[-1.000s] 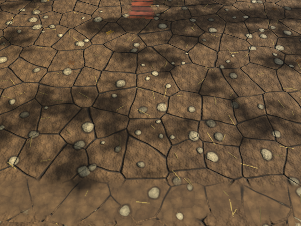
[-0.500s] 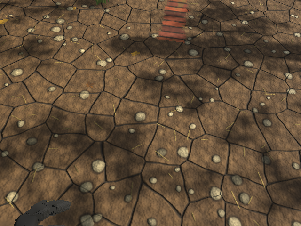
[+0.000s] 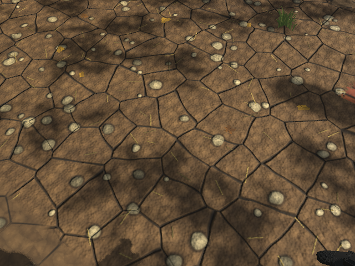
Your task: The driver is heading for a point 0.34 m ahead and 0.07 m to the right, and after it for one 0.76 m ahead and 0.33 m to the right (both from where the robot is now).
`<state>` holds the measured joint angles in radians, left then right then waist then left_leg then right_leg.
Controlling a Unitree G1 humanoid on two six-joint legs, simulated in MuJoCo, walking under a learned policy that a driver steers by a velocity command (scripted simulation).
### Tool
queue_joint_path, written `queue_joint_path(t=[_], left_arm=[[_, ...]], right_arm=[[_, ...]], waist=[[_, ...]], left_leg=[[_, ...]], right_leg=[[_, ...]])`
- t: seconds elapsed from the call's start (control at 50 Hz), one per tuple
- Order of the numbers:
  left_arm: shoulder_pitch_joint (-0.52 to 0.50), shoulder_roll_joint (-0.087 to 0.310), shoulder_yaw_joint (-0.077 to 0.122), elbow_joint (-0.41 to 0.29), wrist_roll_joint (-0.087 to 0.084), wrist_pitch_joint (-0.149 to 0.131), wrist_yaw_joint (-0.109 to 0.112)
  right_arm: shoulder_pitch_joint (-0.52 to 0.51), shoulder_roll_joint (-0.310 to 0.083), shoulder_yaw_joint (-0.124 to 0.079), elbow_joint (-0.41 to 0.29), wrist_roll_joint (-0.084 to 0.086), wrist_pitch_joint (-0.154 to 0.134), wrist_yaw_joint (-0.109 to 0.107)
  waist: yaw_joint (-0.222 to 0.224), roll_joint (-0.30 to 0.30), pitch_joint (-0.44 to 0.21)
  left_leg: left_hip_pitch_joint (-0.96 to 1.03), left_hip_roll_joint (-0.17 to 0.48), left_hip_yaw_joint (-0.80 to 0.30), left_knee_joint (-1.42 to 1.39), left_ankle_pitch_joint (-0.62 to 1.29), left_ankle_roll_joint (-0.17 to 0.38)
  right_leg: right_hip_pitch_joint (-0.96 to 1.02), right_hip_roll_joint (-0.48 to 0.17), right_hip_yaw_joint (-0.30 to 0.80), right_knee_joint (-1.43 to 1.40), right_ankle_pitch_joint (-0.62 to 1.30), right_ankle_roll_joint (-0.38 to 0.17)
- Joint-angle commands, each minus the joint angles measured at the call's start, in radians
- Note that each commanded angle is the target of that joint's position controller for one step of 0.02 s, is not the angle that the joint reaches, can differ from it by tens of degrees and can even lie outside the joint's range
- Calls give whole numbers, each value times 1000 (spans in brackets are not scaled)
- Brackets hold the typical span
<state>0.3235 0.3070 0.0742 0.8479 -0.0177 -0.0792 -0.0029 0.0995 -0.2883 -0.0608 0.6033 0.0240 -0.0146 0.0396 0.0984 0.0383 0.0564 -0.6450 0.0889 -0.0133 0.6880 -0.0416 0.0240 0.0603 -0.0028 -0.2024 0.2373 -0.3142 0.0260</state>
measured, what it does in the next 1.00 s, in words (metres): walks ahead, turning right: left foot, then right foot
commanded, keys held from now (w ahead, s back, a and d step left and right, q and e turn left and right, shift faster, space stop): w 0.12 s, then w+e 0.60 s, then e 0.28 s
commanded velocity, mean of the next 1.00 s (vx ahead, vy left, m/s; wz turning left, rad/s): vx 0.44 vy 0.00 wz -0.26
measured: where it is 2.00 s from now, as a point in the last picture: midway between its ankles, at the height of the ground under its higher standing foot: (221, 209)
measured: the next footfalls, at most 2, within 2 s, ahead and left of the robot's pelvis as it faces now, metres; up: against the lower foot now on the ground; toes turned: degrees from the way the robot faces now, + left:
left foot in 0.08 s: +0.22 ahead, +0.13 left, +0.00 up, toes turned +5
right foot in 0.64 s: +0.53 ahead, -0.10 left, +0.00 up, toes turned -11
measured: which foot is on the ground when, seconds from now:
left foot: up 0.00-0.06, down 0.08-0.66, up 0.68-1.00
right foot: down 0.00-0.10, up 0.12-0.62, down 0.64-1.00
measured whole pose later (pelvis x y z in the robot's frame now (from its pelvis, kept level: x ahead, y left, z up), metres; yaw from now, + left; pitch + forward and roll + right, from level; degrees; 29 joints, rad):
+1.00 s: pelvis +0.55 -0.01 +0.00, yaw -22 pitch +3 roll +0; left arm 0.26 0.31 0.08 0.71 -0.02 0.01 0.02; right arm 0.06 -0.29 -0.04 0.69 -0.01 -0.07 0.00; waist 0.06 0.02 0.06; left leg -0.61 0.01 -0.12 0.63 -0.07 -0.08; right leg -0.22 0.12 0.16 0.44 -0.25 -0.06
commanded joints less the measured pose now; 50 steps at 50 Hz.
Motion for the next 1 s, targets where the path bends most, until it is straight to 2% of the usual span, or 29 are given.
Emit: queue_joint_path(t=[0.02,0.04,0.06,0.08,0.1,0.12,0.14,0.16,0.18,0.2,0.22,0.26,0.32,0.44,0.54,0.6,0.62,0.64,0.66,0.68,0.7,0.72,0.74,0.76,0.78,0.82,0.86,0.92,1.0], left_arm=[[-24,195,45,-42,-19,2,4],[-23,212,49,-37,-24,7,5],[-33,219,48,-34,-27,13,7],[-27,193,35,-33,-18,16,9],[3,111,3,-66,20,8,6],[60,51,-26,-84,20,-16,-6],[-18,150,0,-80,-20,-32,-19],[-90,150,-2,-104,-44,-39,-23],[-107,131,-6,-100,-30,-38,-17],[-105,128,-1,-87,-11,-27,-11],[-58,120,0,-74,-11,-14,-12],[-13,92,-2,-49,-10,11,-10],[-87,72,-1,-66,-11,30,0],[-221,29,-14,-109,-3,14,-27],[-323,19,-23,-187,-1,10,-62],[-247,61,-1,-205,-2,19,-71],[-144,99,19,-187,-3,23,-67],[13,153,49,-156,-5,26,-54],[132,248,79,-139,-4,38,-29],[93,286,76,-163,-4,24,-32],[104,192,53,-168,0,19,-33],[65,151,41,-170,0,13,-30],[-12,139,36,-184,0,11,-30],[-73,103,24,-202,4,12,-27],[-95,113,24,-220,19,13,-21],[-117,122,28,-221,16,15,-11],[-115,155,39,-216,11,26,5],[-92,163,45,-204,-6,60,27],[-70,146,41,-199,-5,89,39]], right_arm=[[-78,-62,-18,-108,-4,-14,12],[-41,-81,-28,-104,-9,-11,11],[68,-114,-49,-78,-12,-8,6],[238,-165,-78,-24,-10,-4,-6],[374,-259,-101,6,-11,3,-26],[338,-295,-93,-10,-1,-8,-23],[316,-201,-65,-14,-10,-21,-14],[275,-171,-53,-6,-17,-31,-12],[215,-146,-43,5,-17,-40,-10],[165,-104,-31,7,-23,-49,-10],[141,-104,-29,8,-33,-59,-12],[128,-100,-31,30,-33,-80,-13],[145,-102,-34,69,-44,-97,-24],[170,-122,-35,119,-37,-95,-43],[235,-147,-47,171,-19,-57,-53],[206,-187,-56,165,-15,-31,-70],[195,-196,-57,162,-15,-22,-76],[176,-193,-52,156,-10,-22,-82],[214,-129,-30,128,-30,-38,-80],[278,-29,9,91,-39,-76,-59],[171,-124,-12,83,-7,-109,-38],[104,-139,-12,56,17,-127,-29],[79,-124,-10,54,0,-135,-36],[68,-138,-21,62,-30,-126,-45],[99,-141,-25,57,-35,-113,-45],[142,-116,-20,65,-42,-88,-51],[106,-81,-8,57,-43,-73,-59],[34,-65,2,47,-38,-66,-54],[-34,-101,-10,26,-28,-64,-41]], waist=[[-43,-108,10],[-75,-125,-23],[-148,-121,-86],[-232,-92,-175],[-252,81,-288],[-173,234,-444],[-222,95,-404],[-211,75,-260],[-167,0,-175],[-135,-1,-126],[-104,48,-120],[-79,38,-103],[-97,8,-33],[-151,0,22],[-183,-5,47],[-115,57,-46],[-56,64,-109],[36,35,-189],[52,-122,-295],[-40,-290,-415],[33,-167,-413],[22,-121,-272],[-31,-27,-167],[-65,2,-105],[-99,-51,-101],[-129,-52,-95],[-124,-66,-98],[-91,-124,-162],[-70,-152,-169]], left_leg=[[63,-43,50,-64,-84,47],[141,-78,75,-76,-134,70],[298,-118,97,-120,-124,99],[563,-148,94,-161,-63,132],[920,66,-234,-155,-65,217],[1067,277,-749,-330,-217,376],[1016,277,-683,-374,-255,331],[877,244,-517,-377,-188,289],[732,200,-396,-390,-98,250],[637,162,-308,-423,-27,223],[558,159,-267,-454,24,226],[498,148,-179,-507,86,231],[490,133,-67,-555,110,207],[562,117,96,-588,120,146],[768,179,139,-491,310,131],[810,180,180,-289,799,95],[784,165,193,-139,891,78],[661,126,214,83,805,43],[346,43,217,422,345,-8],[-12,-182,31,722,-543,-53],[-121,-115,-128,763,-512,-27],[-156,-70,-110,697,-426,-4],[-120,-33,-93,595,-372,-5],[-59,-9,-75,528,-340,-17],[16,-7,-79,521,-340,-37],[66,-9,-58,412,-327,-79],[99,-50,-21,248,-240,-106],[208,-110,-13,37,-16,-117],[237,-136,-67,-128,16,-103]], right_leg=[[5,-285,73,2,637,-156],[17,-286,60,76,802,-150],[-1,-269,31,221,927,-133],[-118,-230,-1,428,894,-104],[-459,-156,-15,778,430,-53],[-710,15,149,1069,-265,-18],[-796,-41,278,1136,-236,-31],[-826,-79,261,1110,-176,-50],[-793,-127,258,1024,-93,-53],[-744,-154,264,963,-32,-51],[-673,-167,273,950,10,-41],[-640,-162,276,918,57,-18],[-731,-142,317,808,187,3],[-730,-99,254,488,460,-12],[-810,-72,187,376,322,-63],[-648,17,97,381,164,-121],[-510,56,82,376,140,-148],[-258,76,112,300,210,-191],[76,-119,438,285,207,-287],[332,-340,1022,142,114,-485],[350,-314,973,88,55,-435],[225,-279,812,78,90,-386],[58,-236,703,75,266,-350],[-64,-203,607,65,476,-325],[-159,-199,579,63,651,-345],[-258,-164,491,61,819,-336],[-325,-108,421,75,868,-302],[-350,-51,389,122,765,-230],[-280,-73,519,200,536,-189]])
